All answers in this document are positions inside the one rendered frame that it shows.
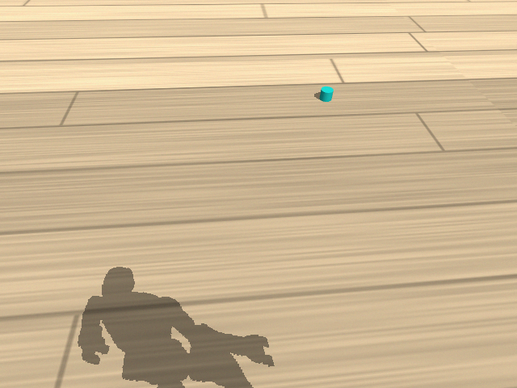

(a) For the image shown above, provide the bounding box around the tin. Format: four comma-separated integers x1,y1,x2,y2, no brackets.
320,86,334,102

